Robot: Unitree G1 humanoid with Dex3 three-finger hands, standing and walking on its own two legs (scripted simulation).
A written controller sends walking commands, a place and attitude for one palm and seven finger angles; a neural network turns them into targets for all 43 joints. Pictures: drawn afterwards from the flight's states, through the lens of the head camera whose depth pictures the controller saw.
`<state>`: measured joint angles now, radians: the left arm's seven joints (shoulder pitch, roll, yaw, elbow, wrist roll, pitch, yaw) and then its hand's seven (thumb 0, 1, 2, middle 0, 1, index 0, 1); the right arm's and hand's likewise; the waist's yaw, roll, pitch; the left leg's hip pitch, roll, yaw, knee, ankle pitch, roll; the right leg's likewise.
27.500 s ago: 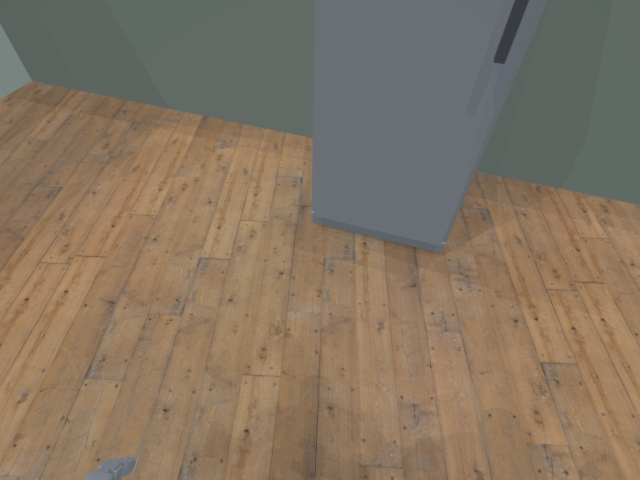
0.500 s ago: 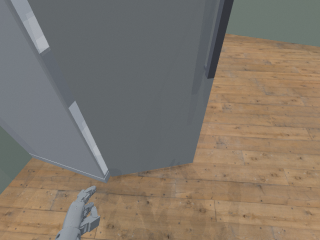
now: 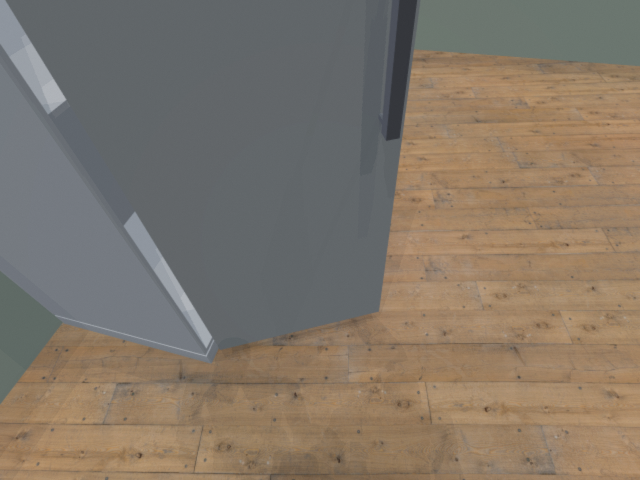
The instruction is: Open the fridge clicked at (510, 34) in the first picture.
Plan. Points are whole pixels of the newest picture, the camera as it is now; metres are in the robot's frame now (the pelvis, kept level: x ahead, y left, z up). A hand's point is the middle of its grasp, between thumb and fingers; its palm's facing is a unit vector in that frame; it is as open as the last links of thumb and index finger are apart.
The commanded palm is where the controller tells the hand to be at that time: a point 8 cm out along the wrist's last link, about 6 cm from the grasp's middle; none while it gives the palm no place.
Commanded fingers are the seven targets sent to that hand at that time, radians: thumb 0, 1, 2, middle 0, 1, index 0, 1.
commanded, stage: let the arm hang, fingers relaxed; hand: right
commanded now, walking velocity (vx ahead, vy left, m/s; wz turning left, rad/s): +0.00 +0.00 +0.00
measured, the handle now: (396, 14) +0.67 -0.08 +0.25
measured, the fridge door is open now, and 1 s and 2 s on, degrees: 61 61 61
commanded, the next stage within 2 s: look to check the result in 0.74 s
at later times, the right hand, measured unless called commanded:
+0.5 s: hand out of the picture +0.00 -0.18 -0.17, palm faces +0.00 +0.98 -0.18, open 7.4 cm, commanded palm none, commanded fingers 0.00 -0.90 -0.90 0.20 0.30 0.20 0.30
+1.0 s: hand out of the picture +0.01 -0.16 -0.17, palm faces +0.00 +0.98 -0.18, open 7.4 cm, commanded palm none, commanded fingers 0.00 -0.90 -0.90 0.20 0.30 0.20 0.30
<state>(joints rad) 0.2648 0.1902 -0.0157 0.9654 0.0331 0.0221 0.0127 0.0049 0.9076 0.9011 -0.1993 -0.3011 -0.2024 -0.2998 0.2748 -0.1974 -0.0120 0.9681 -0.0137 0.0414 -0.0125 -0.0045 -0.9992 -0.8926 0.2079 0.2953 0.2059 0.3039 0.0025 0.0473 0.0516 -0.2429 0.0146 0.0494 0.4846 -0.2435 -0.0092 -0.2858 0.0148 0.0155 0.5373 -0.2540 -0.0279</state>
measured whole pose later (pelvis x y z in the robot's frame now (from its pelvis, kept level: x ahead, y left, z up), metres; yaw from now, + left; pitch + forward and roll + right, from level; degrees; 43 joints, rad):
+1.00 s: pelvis +0.01 +0.00 +0.01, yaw +2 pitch -1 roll +0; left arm 0.28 0.13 0.01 1.12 0.02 0.00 0.04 0.00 0.91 0.90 -0.20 -0.30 -0.20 -0.30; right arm 0.27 -0.14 -0.01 1.15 -0.01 -0.01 -0.03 0.01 -0.91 -0.89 0.20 0.29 0.20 0.30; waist 0.01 -0.01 0.05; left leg -0.18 0.01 0.02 0.41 -0.22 -0.01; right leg -0.19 0.01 -0.02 0.42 -0.22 -0.02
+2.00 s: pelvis +0.02 +0.03 +0.01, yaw +2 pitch -1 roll +0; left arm 0.23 0.17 0.01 1.14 0.02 0.00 0.04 0.00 0.91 0.90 -0.20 -0.30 -0.20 -0.30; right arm 0.22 -0.17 -0.01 1.15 -0.01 -0.02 -0.02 0.01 -0.91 -0.89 0.20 0.29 0.20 0.30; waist 0.01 -0.01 0.05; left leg -0.14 -0.02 0.03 0.37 -0.21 0.02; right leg -0.16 -0.02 0.00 0.38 -0.21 0.01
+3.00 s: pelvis +0.02 +0.02 +0.01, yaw +2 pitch -1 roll +0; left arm 0.17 0.23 0.01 1.14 0.02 0.00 0.03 0.00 0.91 0.90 -0.20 -0.30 -0.20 -0.30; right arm 0.16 -0.24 -0.02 1.14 -0.01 -0.02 -0.01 0.01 -0.91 -0.89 0.20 0.29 0.20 0.30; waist 0.01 0.00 0.05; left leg -0.12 -0.01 0.02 0.33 -0.20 0.02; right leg -0.14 -0.01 -0.01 0.35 -0.20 0.01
